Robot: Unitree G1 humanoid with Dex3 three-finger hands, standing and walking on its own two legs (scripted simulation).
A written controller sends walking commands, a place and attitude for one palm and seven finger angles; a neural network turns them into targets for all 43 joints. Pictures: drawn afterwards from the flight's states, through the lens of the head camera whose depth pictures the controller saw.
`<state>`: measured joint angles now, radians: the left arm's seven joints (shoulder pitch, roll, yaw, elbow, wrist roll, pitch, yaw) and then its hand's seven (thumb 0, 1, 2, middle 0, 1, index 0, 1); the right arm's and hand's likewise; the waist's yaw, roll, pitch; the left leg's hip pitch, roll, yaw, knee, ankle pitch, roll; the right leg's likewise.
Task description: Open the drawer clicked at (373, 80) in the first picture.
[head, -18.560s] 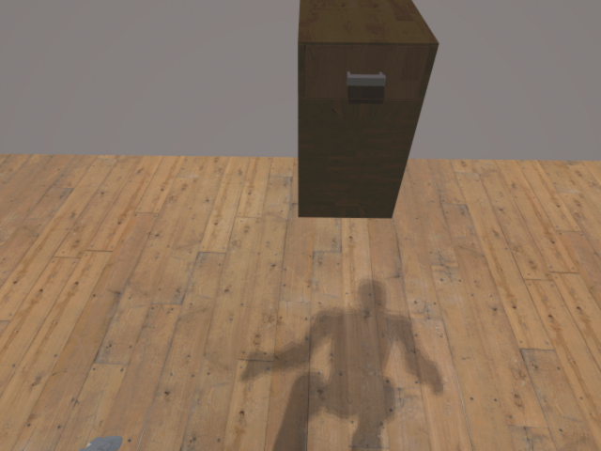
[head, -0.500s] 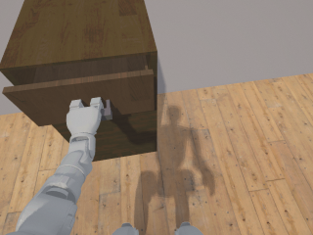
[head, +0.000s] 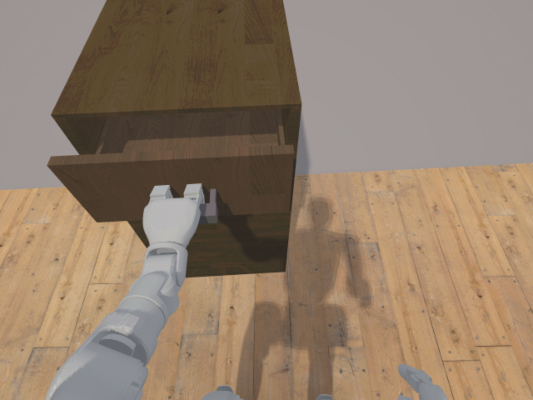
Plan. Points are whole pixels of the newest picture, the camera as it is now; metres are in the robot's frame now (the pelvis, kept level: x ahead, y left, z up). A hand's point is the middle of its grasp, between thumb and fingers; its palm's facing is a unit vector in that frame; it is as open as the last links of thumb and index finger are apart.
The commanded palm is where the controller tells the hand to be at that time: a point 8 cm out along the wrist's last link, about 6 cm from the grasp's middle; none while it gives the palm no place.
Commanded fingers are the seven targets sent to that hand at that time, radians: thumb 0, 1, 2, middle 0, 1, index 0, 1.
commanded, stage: pull the drawer open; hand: left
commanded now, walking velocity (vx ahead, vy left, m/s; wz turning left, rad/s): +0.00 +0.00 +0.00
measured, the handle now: (182, 205) +0.44 +0.17 -0.02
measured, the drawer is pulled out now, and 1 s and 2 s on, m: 0.11 0.18 0.30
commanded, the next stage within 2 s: none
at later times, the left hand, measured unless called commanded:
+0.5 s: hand (177, 269) +0.33 +0.17 -0.04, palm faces +0.01 -0.05 -1.00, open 5.8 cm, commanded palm +0.31 +0.17 +0.01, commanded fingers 0.00 0.90 0.90 -0.40 -1.35 -0.40 -1.35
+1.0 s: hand (177, 269) +0.33 +0.17 -0.04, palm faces -0.02 -0.04 -1.00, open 5.9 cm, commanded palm +0.28 +0.16 +0.01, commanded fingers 0.00 0.90 0.90 -0.40 -1.35 -0.40 -1.35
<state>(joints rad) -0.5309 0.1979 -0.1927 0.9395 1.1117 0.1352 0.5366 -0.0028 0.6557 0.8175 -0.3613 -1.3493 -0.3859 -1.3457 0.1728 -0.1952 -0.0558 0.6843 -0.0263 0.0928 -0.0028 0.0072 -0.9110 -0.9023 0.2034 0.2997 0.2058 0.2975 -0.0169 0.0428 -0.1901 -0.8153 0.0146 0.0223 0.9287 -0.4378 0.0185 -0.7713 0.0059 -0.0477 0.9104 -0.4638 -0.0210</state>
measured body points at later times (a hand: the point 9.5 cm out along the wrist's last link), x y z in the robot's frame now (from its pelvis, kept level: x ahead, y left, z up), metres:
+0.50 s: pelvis +0.00 +0.00 +0.01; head +0.06 -0.01 +0.45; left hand +0.32 +0.17 +0.01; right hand +0.13 -0.26 -0.12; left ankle +0.00 +0.11 -0.69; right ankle -0.02 -0.11 -0.69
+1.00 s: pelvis -0.02 -0.01 +0.00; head +0.04 -0.03 +0.45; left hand +0.32 +0.17 +0.02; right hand +0.09 -0.26 -0.14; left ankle +0.00 +0.11 -0.69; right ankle -0.02 -0.11 -0.69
